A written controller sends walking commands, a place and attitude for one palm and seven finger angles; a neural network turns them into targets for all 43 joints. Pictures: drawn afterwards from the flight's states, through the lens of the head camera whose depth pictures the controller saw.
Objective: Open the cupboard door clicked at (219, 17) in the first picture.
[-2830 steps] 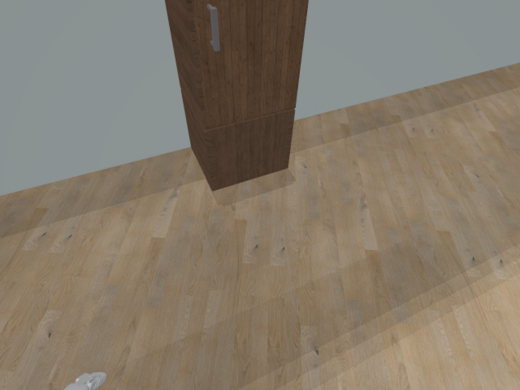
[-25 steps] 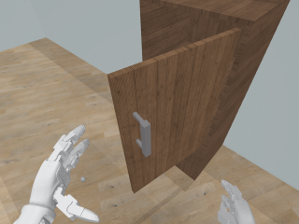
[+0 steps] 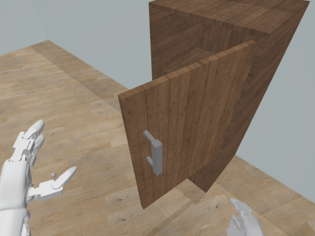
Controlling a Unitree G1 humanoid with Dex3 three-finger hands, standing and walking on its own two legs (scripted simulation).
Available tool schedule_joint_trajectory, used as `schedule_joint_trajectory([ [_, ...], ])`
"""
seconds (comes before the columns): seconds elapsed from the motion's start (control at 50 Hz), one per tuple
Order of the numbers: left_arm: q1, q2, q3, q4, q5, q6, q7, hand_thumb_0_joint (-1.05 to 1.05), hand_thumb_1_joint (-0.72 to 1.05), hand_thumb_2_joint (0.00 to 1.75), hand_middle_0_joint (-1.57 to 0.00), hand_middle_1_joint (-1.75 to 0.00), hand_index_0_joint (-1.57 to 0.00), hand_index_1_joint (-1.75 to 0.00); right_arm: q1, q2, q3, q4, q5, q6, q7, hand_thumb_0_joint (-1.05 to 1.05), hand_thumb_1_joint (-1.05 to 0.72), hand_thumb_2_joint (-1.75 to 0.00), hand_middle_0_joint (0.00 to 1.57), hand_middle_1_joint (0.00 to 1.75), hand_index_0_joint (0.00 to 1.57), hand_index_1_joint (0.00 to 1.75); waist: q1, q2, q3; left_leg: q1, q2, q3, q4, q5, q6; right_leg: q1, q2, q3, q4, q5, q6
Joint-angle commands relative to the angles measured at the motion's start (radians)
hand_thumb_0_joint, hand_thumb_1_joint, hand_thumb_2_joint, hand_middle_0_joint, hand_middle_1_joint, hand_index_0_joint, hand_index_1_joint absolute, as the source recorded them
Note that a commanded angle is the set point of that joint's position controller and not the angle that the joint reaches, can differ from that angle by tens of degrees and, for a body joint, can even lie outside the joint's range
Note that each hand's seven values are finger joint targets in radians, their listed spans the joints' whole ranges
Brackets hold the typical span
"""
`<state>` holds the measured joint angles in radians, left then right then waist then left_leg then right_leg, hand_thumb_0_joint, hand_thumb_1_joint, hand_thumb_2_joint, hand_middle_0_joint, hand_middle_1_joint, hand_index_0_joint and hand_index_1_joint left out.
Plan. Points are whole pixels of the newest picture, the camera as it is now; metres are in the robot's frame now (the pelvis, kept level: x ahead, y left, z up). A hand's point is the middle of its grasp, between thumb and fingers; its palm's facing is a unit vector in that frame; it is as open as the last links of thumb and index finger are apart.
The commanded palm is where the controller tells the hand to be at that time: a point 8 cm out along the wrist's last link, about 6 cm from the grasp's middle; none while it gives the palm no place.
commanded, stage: draw the hand back to the body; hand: left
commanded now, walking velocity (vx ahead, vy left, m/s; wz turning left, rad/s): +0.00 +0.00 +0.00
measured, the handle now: (152, 153) +0.31 +0.06 +0.06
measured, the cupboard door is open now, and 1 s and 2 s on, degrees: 78 78 78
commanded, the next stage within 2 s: step back with the hand held close in 0.58 s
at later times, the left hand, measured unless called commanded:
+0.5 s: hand (48, 168) +0.20 +0.25 +0.14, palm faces +0.43 -0.81 -0.39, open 7.5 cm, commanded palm +0.15 +0.29 +0.17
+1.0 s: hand (45, 177) +0.18 +0.24 +0.14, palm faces +0.32 -0.81 -0.49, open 7.4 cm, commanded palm +0.12 +0.29 +0.18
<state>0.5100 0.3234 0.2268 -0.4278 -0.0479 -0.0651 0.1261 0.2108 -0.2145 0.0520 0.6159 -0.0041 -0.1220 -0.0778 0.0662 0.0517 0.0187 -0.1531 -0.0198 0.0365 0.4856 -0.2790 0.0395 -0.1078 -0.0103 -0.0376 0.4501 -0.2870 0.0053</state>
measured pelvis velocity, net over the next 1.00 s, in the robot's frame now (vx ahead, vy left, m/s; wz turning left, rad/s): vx -0.03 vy -0.01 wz -0.03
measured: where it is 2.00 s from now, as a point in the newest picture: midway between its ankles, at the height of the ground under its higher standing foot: outside the picture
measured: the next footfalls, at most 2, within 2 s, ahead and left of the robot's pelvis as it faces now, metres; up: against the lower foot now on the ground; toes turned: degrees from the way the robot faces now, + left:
right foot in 1.88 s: -0.31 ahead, -0.12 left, +0.00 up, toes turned -4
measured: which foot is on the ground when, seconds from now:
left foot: down 0.00-1.00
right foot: down 0.00-1.00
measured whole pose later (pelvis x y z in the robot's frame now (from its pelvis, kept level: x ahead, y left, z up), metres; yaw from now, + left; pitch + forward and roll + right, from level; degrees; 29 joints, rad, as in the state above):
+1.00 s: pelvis -0.03 -0.01 +0.00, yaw -2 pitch +0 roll -1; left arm 0.55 0.40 0.36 -0.46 -0.05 -0.12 0.11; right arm 0.16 -0.24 -0.01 0.57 0.01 -0.01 -0.08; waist 0.01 0.04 0.06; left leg -0.24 0.01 0.06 0.46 -0.21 0.03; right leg -0.20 0.02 -0.02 0.42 -0.21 0.00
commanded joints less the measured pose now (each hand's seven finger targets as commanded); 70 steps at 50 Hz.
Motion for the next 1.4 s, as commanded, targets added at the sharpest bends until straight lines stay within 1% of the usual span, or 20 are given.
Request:
schedule_joint_trajectory([
  [0.0,-0.075,0.156,0.143,-0.205,-0.001,-0.069,0.017,0.00,0.58,0.76,-0.19,-0.30,-0.19,-0.30,-0.136,-0.111,-0.051,-0.158,0.001,-0.045,-0.008,0.00,-0.90,-0.90,0.20,0.30,0.20,0.30,0.001,0.026,-0.076,0.053,0.053,-0.055,-0.107,0.294,-0.036,0.012,0.007,0.004,-0.077,0.223,-0.029],
  [0.04,-0.083,0.171,0.168,-0.203,-0.004,-0.069,0.016,0.00,0.65,0.80,-0.19,-0.30,-0.19,-0.30,-0.139,-0.113,-0.055,-0.156,0.002,-0.038,-0.005,0.00,-0.90,-0.90,0.20,0.30,0.20,0.30,0.004,0.002,-0.079,0.059,0.053,-0.053,-0.107,0.315,-0.034,0.021,0.010,0.004,-0.082,0.241,-0.029],
  [0.18,-0.126,0.230,0.254,-0.184,-0.013,-0.071,0.021,0.00,0.90,0.90,-0.20,-0.30,-0.20,-0.30,-0.145,-0.114,-0.063,-0.137,0.003,-0.030,-0.004,0.00,-0.90,-0.90,0.20,0.30,0.20,0.30,0.010,0.034,-0.078,0.076,0.048,-0.041,-0.106,0.356,-0.034,0.040,0.009,0.008,-0.102,0.290,-0.030],
  [0.24,-0.101,0.167,0.199,-0.143,-0.017,-0.063,0.009,0.00,0.90,0.90,-0.20,-0.30,-0.20,-0.30,-0.142,-0.117,-0.069,-0.140,0.006,-0.020,0.000,0.00,-0.90,-0.90,0.20,0.30,0.20,0.30,-0.001,-0.008,-0.060,0.086,0.051,-0.033,-0.108,0.363,-0.026,0.024,0.008,0.008,-0.105,0.302,-0.021],
  [0.36,-0.117,0.195,0.213,-0.173,-0.015,-0.067,0.008,0.00,0.90,0.90,-0.20,-0.30,-0.20,-0.30,-0.146,-0.120,-0.077,-0.142,0.003,-0.010,0.003,0.00,-0.90,-0.90,0.20,0.30,0.20,0.30,0.005,-0.022,-0.112,0.105,0.042,-0.023,-0.100,0.368,-0.017,0.052,0.005,0.015,-0.109,0.339,-0.018],
  [0.5,-0.129,0.211,0.224,-0.196,-0.014,-0.073,0.014,0.00,0.90,0.90,-0.20,-0.30,-0.20,-0.30,-0.157,-0.108,-0.068,-0.136,0.003,-0.020,-0.005,0.00,-0.90,-0.90,0.20,0.30,0.20,0.30,0.005,0.045,-0.082,0.105,0.039,-0.024,-0.105,0.339,-0.022,0.039,0.004,0.018,-0.123,0.314,-0.022],
  [0.66,-0.121,0.188,0.212,-0.143,-0.020,-0.076,0.005,0.00,0.90,0.90,-0.20,-0.30,-0.20,-0.30,-0.162,-0.112,-0.075,-0.132,0.005,-0.015,-0.001,0.00,-0.90,-0.90,0.20,0.30,0.20,0.30,0.002,-0.020,-0.047,0.093,0.040,-0.018,-0.117,0.274,-0.015,0.019,0.008,0.022,-0.144,0.267,-0.017],
  [0.68,-0.203,0.216,0.215,-0.213,-0.017,-0.085,0.008,0.00,0.90,0.90,-0.20,-0.30,-0.20,-0.30,-0.172,-0.114,-0.074,-0.133,0.008,-0.021,-0.002,0.00,-0.90,-0.90,0.20,0.30,0.20,0.30,0.001,0.024,-0.067,0.104,0.038,-0.020,-0.114,0.274,-0.016,0.026,0.005,0.028,-0.145,0.267,-0.020],
  [0.7,-0.250,0.336,0.339,-0.234,-0.018,-0.121,0.012,0.00,0.90,0.90,-0.20,-0.30,-0.20,-0.30,-0.157,-0.136,-0.073,-0.164,0.016,-0.005,-0.003,0.00,-0.90,-0.90,0.20,0.30,0.20,0.30,-0.043,-0.021,0.009,0.036,0.060,-0.046,-0.078,0.214,0.001,-0.089,-0.046,0.111,-0.191,0.312,-0.016],
  [0.72,-0.146,0.258,0.282,-0.149,-0.014,-0.123,0.000,0.00,0.90,0.90,-0.20,-0.30,-0.20,-0.30,-0.154,-0.120,-0.074,-0.145,0.009,0.010,-0.005,0.00,-0.90,-0.90,0.20,0.30,0.20,0.30,-0.046,-0.062,-0.012,0.037,0.057,-0.051,-0.056,0.195,0.003,-0.089,-0.070,0.113,-0.188,0.324,-0.018],
  [0.76,-0.091,0.225,0.243,-0.144,-0.006,-0.113,-0.006,0.00,0.90,0.90,-0.20,-0.30,-0.20,-0.30,-0.151,-0.125,-0.079,-0.161,0.009,0.030,0.000,0.00,-0.90,-0.90,0.20,0.30,0.20,0.30,-0.049,-0.080,-0.024,0.035,0.058,-0.038,-0.039,0.213,-0.003,-0.098,-0.082,0.115,-0.180,0.361,-0.015],
  [0.82,-0.036,0.219,0.240,-0.168,-0.005,-0.123,-0.002,0.00,0.90,0.90,-0.20,-0.30,-0.20,-0.30,-0.143,-0.129,-0.086,-0.176,0.010,0.047,-0.003,0.00,-0.90,-0.90,0.20,0.30,0.20,0.30,-0.049,-0.014,-0.093,0.035,0.077,-0.038,-0.044,0.300,-0.007,-0.072,-0.082,0.095,-0.127,0.403,-0.012],
  [0.94,0.026,0.281,0.309,-0.270,-0.006,-0.133,0.017,0.00,0.90,0.90,-0.20,-0.30,-0.20,-0.30,-0.137,-0.124,-0.101,-0.217,0.018,0.070,-0.011,0.00,-0.90,-0.90,0.20,0.30,0.20,0.30,-0.046,-0.044,-0.198,0.008,0.105,-0.054,-0.036,0.420,-0.010,-0.024,-0.065,0.080,-0.032,0.478,-0.005],
  [1.08,0.073,0.286,0.339,-0.301,-0.001,-0.154,0.034,0.00,0.90,0.90,-0.20,-0.30,-0.20,-0.30,-0.133,-0.135,-0.108,-0.230,0.014,0.058,-0.016,0.00,-0.90,-0.90,0.20,0.30,0.20,0.30,-0.041,0.067,-0.162,-0.164,0.145,-0.115,-0.112,0.249,0.008,-0.011,-0.028,0.069,0.048,0.277,0.000],
  [1.18,0.052,0.253,0.333,-0.275,0.020,-0.175,0.038,0.00,0.90,0.90,-0.20,-0.30,-0.20,-0.30,-0.116,-0.149,-0.110,-0.233,0.013,0.030,-0.014,0.00,-0.90,-0.90,0.20,0.30,0.20,0.30,-0.049,0.118,-0.078,-0.443,0.194,-0.168,-0.223,-0.206,0.048,0.073,0.005,0.065,0.161,0.124,0.006],
  [1.24,0.005,0.241,0.328,-0.252,0.037,-0.183,0.042,0.00,0.90,0.90,-0.20,-0.30,-0.20,-0.30,-0.102,-0.151,-0.109,-0.228,0.012,0.015,-0.014,0.00,-0.90,-0.90,0.20,0.30,0.20,0.30,-0.055,0.073,-0.032,-0.580,0.210,-0.186,-0.234,-0.373,0.066,0.106,0.011,0.070,0.199,0.058,0.010],
  [1.28,-0.034,0.255,0.334,-0.262,0.048,-0.190,0.042,0.00,0.90,0.90,-0.20,-0.30,-0.20,-0.30,-0.097,-0.154,-0.115,-0.224,0.009,0.005,-0.014,0.00,-0.90,-0.90,0.20,0.30,0.20,0.30,-0.058,0.034,-0.025,-0.571,0.181,-0.166,-0.185,-0.417,0.058,0.054,-0.002,0.101,0.146,-0.033,-0.001],
  [1.32,-0.043,0.253,0.322,-0.266,0.046,-0.194,0.045,0.00,0.90,0.90,-0.20,-0.30,-0.20,-0.30,-0.081,-0.140,-0.115,-0.220,0.008,0.000,-0.011,0.00,-0.90,-0.90,0.20,0.30,0.20,0.30,-0.066,-0.068,-0.016,-0.476,0.112,-0.122,-0.048,-0.391,0.029,-0.110,-0.059,0.196,0.001,-0.213,-0.037],
  [1.36,-0.064,0.268,0.308,-0.313,0.038,-0.205,0.054,0.00,0.90,0.90,-0.20,-0.30,-0.20,-0.30,-0.058,-0.124,-0.112,-0.187,0.006,-0.004,-0.004,0.00,-0.90,-0.90,0.20,0.30,0.20,0.30,-0.076,-0.189,-0.037,-0.180,0.020,-0.053,0.279,-0.211,-0.028,-0.437,-0.204,0.344,-0.201,-0.361,-0.117],
  [1.38,-0.082,0.293,0.323,-0.349,0.034,-0.213,0.063,0.00,0.90,0.90,-0.20,-0.30,-0.20,-0.30,-0.057,-0.119,-0.109,-0.161,0.000,-0.004,0.000,0.00,-0.90,-0.90,0.20,0.30,0.20,0.30,-0.078,-0.205,-0.074,-0.077,0.011,-0.039,0.397,-0.154,-0.036,-0.511,-0.264,0.365,-0.224,-0.311,-0.146],
])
